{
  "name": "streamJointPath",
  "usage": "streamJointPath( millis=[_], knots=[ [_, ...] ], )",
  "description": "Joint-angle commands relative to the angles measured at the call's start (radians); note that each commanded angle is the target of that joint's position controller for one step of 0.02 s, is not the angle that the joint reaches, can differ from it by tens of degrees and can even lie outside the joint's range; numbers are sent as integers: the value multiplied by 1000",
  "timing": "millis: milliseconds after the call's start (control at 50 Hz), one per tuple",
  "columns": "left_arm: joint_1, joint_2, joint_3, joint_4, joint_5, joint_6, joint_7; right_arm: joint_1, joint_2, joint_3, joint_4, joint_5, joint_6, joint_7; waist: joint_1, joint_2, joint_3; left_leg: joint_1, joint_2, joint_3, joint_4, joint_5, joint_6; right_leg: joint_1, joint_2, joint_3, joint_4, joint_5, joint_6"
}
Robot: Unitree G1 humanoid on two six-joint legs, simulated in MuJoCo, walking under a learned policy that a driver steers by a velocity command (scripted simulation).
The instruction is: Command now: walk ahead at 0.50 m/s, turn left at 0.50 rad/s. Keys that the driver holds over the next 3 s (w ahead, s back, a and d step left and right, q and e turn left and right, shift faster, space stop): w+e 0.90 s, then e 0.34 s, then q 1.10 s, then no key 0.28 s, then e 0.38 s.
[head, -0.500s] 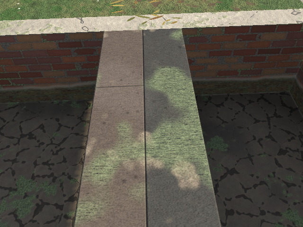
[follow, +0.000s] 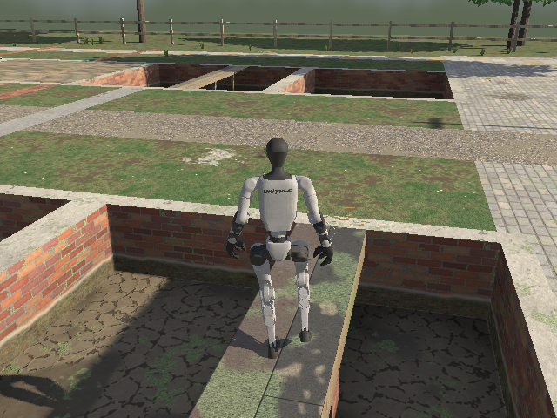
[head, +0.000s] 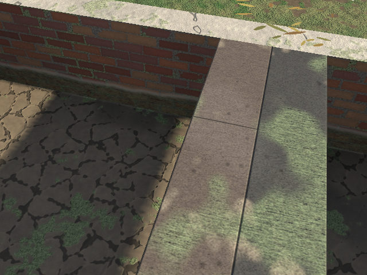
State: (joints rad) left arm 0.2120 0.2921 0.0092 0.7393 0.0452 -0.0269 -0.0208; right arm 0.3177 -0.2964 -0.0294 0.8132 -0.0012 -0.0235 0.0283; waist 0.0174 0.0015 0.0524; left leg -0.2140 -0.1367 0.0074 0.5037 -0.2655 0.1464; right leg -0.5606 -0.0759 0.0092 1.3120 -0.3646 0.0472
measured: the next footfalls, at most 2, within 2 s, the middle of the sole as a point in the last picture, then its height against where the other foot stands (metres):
right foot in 0.38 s outside the picture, level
left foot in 0.78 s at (183, 244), level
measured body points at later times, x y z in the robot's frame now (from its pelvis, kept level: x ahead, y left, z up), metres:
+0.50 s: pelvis +0.30 -0.05 -0.01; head +0.31 -0.03 +0.44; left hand +0.36 +0.23 -0.15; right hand +0.36 -0.32 -0.12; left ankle +0.20 +0.06 -0.63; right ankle +0.33 -0.10 -0.73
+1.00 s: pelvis +0.56 -0.06 +0.01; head +0.56 -0.05 +0.46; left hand +0.82 +0.15 -0.09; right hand +0.47 -0.32 -0.11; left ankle +0.57 +0.04 -0.73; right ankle +0.50 -0.16 -0.60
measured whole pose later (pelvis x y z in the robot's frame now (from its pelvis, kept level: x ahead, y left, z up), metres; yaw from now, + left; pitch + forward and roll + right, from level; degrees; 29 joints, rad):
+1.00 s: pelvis +0.56 -0.06 +0.01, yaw -22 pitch -1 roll +1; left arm 0.15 0.36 0.07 0.79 -0.01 -0.01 -0.03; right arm 0.43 -0.27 -0.02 0.81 -0.04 -0.11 0.04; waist -0.06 -0.05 -0.01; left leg -0.12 -0.02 0.12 0.40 -0.26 0.04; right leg -0.62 0.02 0.04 1.41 -0.23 -0.04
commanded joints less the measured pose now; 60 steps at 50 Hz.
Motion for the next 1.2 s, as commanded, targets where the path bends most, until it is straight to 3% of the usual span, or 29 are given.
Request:
streamJointPath(
  millis=[20, 100, 180, 260, 300, 340, 360, 380, 400, 420, 460, 500, 540, 600, 700, 740, 760, 780, 800, 820, 840, 860, 880, 920, 980, 1040, 1100, 1140, 1200],
  knots=[
    [68, 112, 42, -33, -10, 20, 0, -73, -110, -21, -103, -2, -57, -9, 49, -17, -56, -14, 257, -261, -240, 525, 110, -18, 26, -19, -37, 180, -12],
    [-5, 64, 26, -27, -18, 28, -8, 74, -63, 10, -38, -3, -70, -16, -4, 40, 14, 81, 234, -165, -261, 635, -5, -64, 34, -56, -241, 356, -38],
    [-183, 78, 22, -72, -26, 36, -33, 132, -78, 18, -16, -16, -70, -28, -61, 64, 72, 231, 280, -152, -283, 649, -14, -154, 51, -75, -388, 328, -72],
    [-247, 71, 12, -97, -37, 35, -52, 198, -72, 25, 35, -40, -55, -43, -83, 82, 81, 402, 325, -103, -252, 767, -17, -173, 102, -95, -534, 204, -121],
    [-171, 78, 15, -78, -39, 36, -51, 162, -92, 25, 44, -44, -47, -51, -24, 111, 48, 353, 311, -35, -158, 1015, -49, 13, 159, -138, -624, 118, -161],
    [72, 114, 36, -6, -39, 27, -34, 162, -147, 9, 51, -42, -33, -55, 83, 120, -66, 295, 314, -22, 119, 1149, -74, 284, 210, -138, -707, 69, -202],
    [239, 124, 42, 34, -25, 20, -23, 88, -193, -6, 31, -31, -28, -46, 180, 123, -118, 151, 297, 2, 314, 1046, -82, 505, 175, -76, -806, 132, -235],
    [397, 209, 72, 71, -27, 23, -11, 36, -182, -8, -8, -22, -38, -36, 235, 10, -233, -45, 197, 48, 661, 604, -115, 721, 7, 208, -804, 88, -312],
    [334, 276, 89, 62, -31, 33, -5, 68, -88, 2, -55, -14, -42, -11, 113, -208, -275, -427, 2, 13, 984, -218, -177, 876, -221, 750, -919, 183, -455],
    [277, 249, 94, 57, -57, 33, 0, 7, -114, 6, -76, -25, -52, -1, 114, -93, -219, -550, 64, -94, 1002, -183, -170, 810, -235, 775, -986, 68, -487],
    [180, 149, 74, 47, -43, 23, 7, -83, -120, 12, -102, -40, -70, 3, 47, 19, 0, -520, 144, -96, 878, -71, -153, 489, -180, 598, -1045, 114, -418],
    [99, 117, 61, 29, -45, 1, 14, -103, -90, 22, -123, -62, -36, 0, -25, 60, 5, -367, 179, -73, 775, -91, -161, 288, -91, 445, -1060, 292, -359],
    [73, 141, 64, 37, -52, -10, 14, -69, -55, 32, -125, -72, -11, -2, -62, 59, -20, -256, 174, -25, 675, -82, -181, 193, -52, 340, -1055, 491, -352],
    [77, 154, 70, 42, -33, -5, 22, -125, -15, 54, -156, -62, -17, -4, -33, -3, -14, -156, 161, 34, 426, 20, -174, 146, 33, 240, -1037, 514, -305],
    [156, 178, 83, 73, -13, -8, 23, -182, -53, 49, -197, -35, -34, -8, 37, -90, 3, -124, 103, 37, 207, 25, -154, 302, -5, 347, -1005, 529, -282],
    [133, 186, 87, 79, -20, -8, 27, -91, -61, 41, -178, -29, -56, -4, -17, -51, -23, -36, 104, 8, 28, 71, -127, 372, -6, 380, -891, 548, -270],
    [102, 188, 86, 76, -38, -12, 24, -6, -62, 31, -158, -26, -63, -11, -79, -20, -73, 61, 99, 25, -109, 119, -113, 394, 34, 333, -739, 603, -250],
    [93, 173, 86, 76, -50, -28, 22, 86, -115, 16, -148, -36, -74, -18, -118, 24, -182, 274, 189, -59, -111, 113, -84, 313, 65, 292, -557, 483, -215],
    [107, 80, 59, 32, -85, -38, 15, 192, -212, -14, -141, -49, -63, -36, -136, 188, -283, 495, 478, -462, -157, 45, 8, 63, 162, 169, -276, 70, -159],
    [64, 152, 65, 7, -64, -31, 14, 212, -254, -41, -125, -38, -32, -32, -147, 232, -276, 473, 580, -712, -194, -76, 112, -114, 187, 86, -84, -163, -132],
    [19, 171, 69, 11, -45, -25, 20, 150, -170, -29, -144, -43, -29, -23, -121, 46, -164, 359, 572, -653, -210, -226, 128, -178, 121, 114, 49, -84, -116],
    [-32, 154, 65, 8, -45, -27, 8, 101, -103, -14, -143, -48, -45, -10, -102, -23, -72, 226, 528, -549, -252, -171, 118, -168, 99, 126, 77, -7, -105],
    [-49, 131, 63, 1, -52, -25, -4, 53, -73, -8, -139, -56, -62, -2, -77, -20, -27, 151, 495, -449, -279, -75, 94, -158, 77, 114, 84, 46, -101],
    [-13, 116, 65, 21, -60, -9, -18, 26, -23, 3, -114, -47, -91, 6, -40, 25, 2, 74, 432, -269, -288, 231, 67, -121, 56, 83, 115, 118, -85],
    [-36, 108, 71, 10, -50, 25, -13, 103, -44, -3, -54, -38, -116, 20, -36, 59, -6, 107, 424, -97, -247, 673, 47, -146, 81, 38, 183, 169, -78],
    [-128, 86, 64, -26, -39, 49, -21, 141, -32, 8, -18, -34, -108, 7, -49, 97, 14, 166, 387, 25, -234, 691, 5, -232, 69, 8, 126, 274, -78],
    [-229, 27, 35, -68, -10, 48, -41, 142, -25, 14, -8, -36, -98, -17, -52, 82, 40, 133, 359, 127, -179, 665, -34, -181, 63, -38, -149, 391, -72],
    [-297, 1, 18, -96, -8, 45, -49, 129, -55, 10, -6, -41, -93, -25, -64, 117, 39, 125, 371, 145, -166, 712, -30, -86, 68, -72, -364, 332, -76],
    [-244, 23, 13, -124, 2, 53, -29, 98, -133, -18, -6, -24, -44, -41, -45, 195, 1, 142, 368, 210, -71, 879, -57, 115, 97, -155, -586, 121, -95]
  ],
)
